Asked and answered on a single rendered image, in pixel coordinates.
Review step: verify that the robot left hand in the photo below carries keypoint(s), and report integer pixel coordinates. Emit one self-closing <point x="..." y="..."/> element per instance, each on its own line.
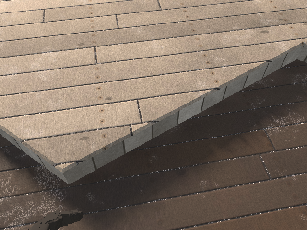
<point x="57" y="219"/>

